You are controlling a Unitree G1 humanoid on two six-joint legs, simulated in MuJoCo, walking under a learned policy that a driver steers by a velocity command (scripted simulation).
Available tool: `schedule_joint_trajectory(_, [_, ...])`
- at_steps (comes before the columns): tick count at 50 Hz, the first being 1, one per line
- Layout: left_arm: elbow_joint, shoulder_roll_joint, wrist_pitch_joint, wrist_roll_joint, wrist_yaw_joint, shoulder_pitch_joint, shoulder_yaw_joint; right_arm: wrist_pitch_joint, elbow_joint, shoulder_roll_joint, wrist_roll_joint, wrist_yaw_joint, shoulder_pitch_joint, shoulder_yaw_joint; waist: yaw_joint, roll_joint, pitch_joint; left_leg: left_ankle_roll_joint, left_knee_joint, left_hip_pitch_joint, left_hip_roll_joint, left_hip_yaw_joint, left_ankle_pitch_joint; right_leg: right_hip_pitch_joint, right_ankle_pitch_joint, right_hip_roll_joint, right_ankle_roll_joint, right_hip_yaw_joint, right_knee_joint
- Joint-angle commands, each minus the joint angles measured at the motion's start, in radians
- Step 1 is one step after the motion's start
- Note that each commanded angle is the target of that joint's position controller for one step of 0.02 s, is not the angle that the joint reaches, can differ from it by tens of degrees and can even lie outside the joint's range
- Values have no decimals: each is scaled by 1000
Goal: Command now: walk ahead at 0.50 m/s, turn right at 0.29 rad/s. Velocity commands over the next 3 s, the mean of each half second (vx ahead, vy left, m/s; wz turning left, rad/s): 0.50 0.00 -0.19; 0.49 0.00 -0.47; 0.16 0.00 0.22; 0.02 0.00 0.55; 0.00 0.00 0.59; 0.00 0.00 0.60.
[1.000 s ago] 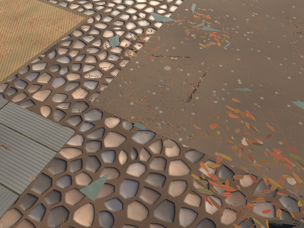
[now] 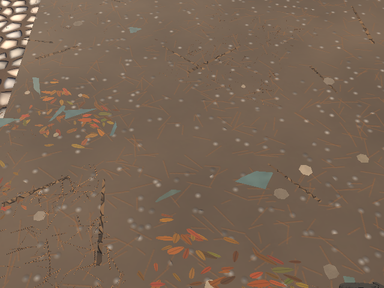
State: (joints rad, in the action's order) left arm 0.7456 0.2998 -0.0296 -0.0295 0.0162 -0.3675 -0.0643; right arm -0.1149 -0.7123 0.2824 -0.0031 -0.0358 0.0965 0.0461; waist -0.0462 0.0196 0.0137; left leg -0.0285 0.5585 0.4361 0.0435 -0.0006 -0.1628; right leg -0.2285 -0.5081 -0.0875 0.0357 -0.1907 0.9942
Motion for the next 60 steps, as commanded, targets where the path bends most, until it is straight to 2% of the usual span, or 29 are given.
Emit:
schedule_joint_trajectory(1, [-97, 139, -24, 4, 4, 66, -21, 8, 9, 131, 1, 5, 182, 42, 115, -79, -74, -178, -296, -512, -354, -549, -293, -520, 98, 95, -10, 29, 287])
schedule_joint_trajectory(2, [-111, 124, -30, 19, 2, 111, -21, 12, 3, 114, -5, 7, 154, 36, 100, -71, -17, -182, -315, -420, -319, -465, -184, -509, 144, 123, -10, 41, 226])
schedule_joint_trajectory(3, [-112, 106, -33, 19, -4, 106, -20, 10, 0, 99, -13, 11, 144, 28, 73, -99, -11, -172, -334, -366, -287, -400, -99, -458, 181, 155, -7, 51, 177])
schedule_joint_trajectory(5, [-100, 69, -32, 16, -10, 85, -12, 6, -13, 88, -3, 13, 154, 24, 58, -128, -21, -180, -364, -337, -257, -322, 8, -417, 197, 170, -14, 86, 102])
schedule_joint_trajectory(11, [-140, 16, -44, 25, -24, 253, 16, 16, -54, 160, 16, 24, 212, 39, 101, -99, 11, -184, -421, -322, -243, -163, 160, -409, 435, 180, -42, 142, -249])
schedule_joint_trajectory(17, [-177, 31, -56, 9, -51, 402, 15, 41, -107, 180, 29, 27, 304, 40, 137, -103, 46, -152, -382, -386, -276, -123, 195, -331, 510, 137, -24, 171, -444])
schedule_joint_trajectory(19, [-177, 52, -56, 9, -58, 390, 9, 52, -115, 201, 29, 33, 295, 47, 112, -115, 34, -133, -342, -450, -303, -103, 279, -302, 450, 126, 7, 183, -474])
schedule_joint_trajectory(21, [-132, 100, -52, 18, -55, 238, -19, 60, -113, 202, 29, 41, 271, 47, 18, -101, -65, -91, -144, -448, -261, -19, 571, -65, 440, 75, 57, 229, -519])
schedule_joint_trajectory(22, [-90, 150, -47, 18, -47, 86, -43, 61, -101, 175, 16, 48, 271, 36, -47, -73, -165, -54, 60, -346, -218, 34, 551, 166, 448, 103, 95, 181, -508])
schedule_joint_trajectory(23, [-79, 260, -39, 29, -38, -39, -68, 46, -48, 94, -15, 48, 331, 5, -46, 129, -311, 14, 439, 15, -111, 90, 188, 542, 412, 342, 229, -222, -500])
schedule_joint_trajectory(24, [-61, 247, -37, 8, -44, -71, -63, 21, -52, 67, -12, 40, 351, -8, -37, 246, -376, 33, 632, 252, -7, -23, -405, 647, 216, 438, 324, -565, -655])
schedule_joint_trajectory(25, [-67, 174, -39, 6, -44, -34, -41, 1, -34, 157, 21, 29, 259, 15, -56, 160, -250, 19, 705, 365, -64, -87, -366, 564, 123, 407, 284, -493, -692])
schedule_joint_trajectory(26, [-77, 151, -42, 13, -43, 30, -34, -12, -13, 166, 33, 24, 184, 17, -40, 108, -137, 6, 677, 379, -103, -71, -266, 428, 195, 365, 255, -366, -710])
schedule_joint_trajectory(28, [-95, 113, -41, 27, -43, 118, -21, -13, -10, 155, -2, 30, 157, 22, 23, 33, -48, 22, 551, 277, -151, -70, -148, 206, 384, 292, 227, -226, -754])
schedule_joint_trajectory(32, [-90, 122, -47, 22, -26, 134, -28, 16, 12, 114, -12, 33, 139, 19, 67, 55, -28, 76, 407, 192, -144, -55, -56, 40, 516, 246, 250, -133, -813])
schedule_joint_trajectory(37, [-47, 158, -40, 10, -3, 42, -42, 11, 73, 72, -8, 26, -71, 2, -2, 41, 14, 93, 62, 104, -83, -55, 237, -35, 469, 187, 191, -69, -801])
schedule_joint_trajectory(41, [-15, 155, -29, -1, 4, -27, -43, 0, 105, 101, 8, 13, -150, 10, -21, 46, 15, 75, -49, 56, -58, -89, 247, 41, 412, 220, 170, -151, -726])
schedule_joint_trajectory(44, [-10, 156, -13, 5, 8, -25, -47, -9, 100, 130, 9, 11, -108, 24, 12, 81, 0, 38, -88, -20, -50, -84, 116, 107, 463, 239, 146, -217, -627])
schedule_joint_trajectory(45, [-13, 140, -9, 6, 7, -15, -42, -12, 81, 143, 6, 16, -34, 34, 51, 83, -33, 14, -127, -133, -46, -64, 109, 95, 506, 208, 127, -210, -563])
schedule_joint_trajectory(46, [-23, 98, -9, 13, 2, -7, -26, -16, 64, 176, -6, 23, 80, 49, 107, 58, -133, -32, -115, -341, -113, -107, 103, 36, 512, 152, 96, -167, -396])
schedule_joint_trajectory(47, [-39, 37, -14, 32, 1, -58, -6, -11, 53, 243, -12, 30, 229, 66, 136, -103, -292, -107, -70, -650, -311, -306, 90, -155, 250, 56, 47, -63, -96])
schedule_joint_trajectory(48, [-53, 13, -26, 1, 2, -174, 6, 6, 11, 278, -9, 21, 283, 78, 85, -405, -370, -245, -197, -831, -477, -752, -71, -445, -113, -24, -8, 20, 172])
schedule_joint_trajectory(49, [-18, 108, -26, -6, 8, -140, -13, 8, 24, 178, 4, 17, 252, 55, 102, -238, -261, -224, -235, -739, -444, -743, -111, -509, -70, 39, -24, -30, 269])
schedule_joint_trajectory(50, [-27, 139, -21, 2, 10, -41, -22, 10, 28, 133, 1, 16, 193, 41, 110, -136, -141, -200, -226, -604, -401, -572, 83, -502, -1, 54, -38, -3, 283])
schedule_joint_trajectory(51, [-37, 130, -15, 20, 13, 16, -21, 13, 33, 114, -9, 10, 139, 29, 87, -64, -86, -200, -220, -481, -359, -447, 335, -457, 30, 78, -52, 35, 268])
schedule_joint_trajectory(52, [-51, 118, -13, 38, 12, 43, -23, 15, 26, 98, -10, 6, 100, 23, 57, -63, -58, -209, -218, -392, -330, -369, 520, -419, 52, 113, -60, 60, 211])
schedule_joint_trajectory(54, [-54, 59, -10, 39, 9, 42, -10, 15, 10, 70, -9, 2, 68, 11, 20, -114, -57, -191, -238, -295, -253, -251, 688, -311, 82, 136, -73, 97, 36])
schedule_joint_trajectory(57, [-62, 15, -14, 42, 8, 82, 11, 38, -11, 148, 3, 20, 72, 35, 22, -150, -115, -200, -237, -248, -224, -193, 780, -166, 199, 101, -98, 143, -213])
schedule_joint_trajectory(60, [-72, 57, -3, 31, 6, 151, 2, 68, -19, 201, 21, 35, 102, 54, 45, -147, -126, -185, -238, -236, -224, -218, 600, -103, 330, 64, -95, 144, -322])
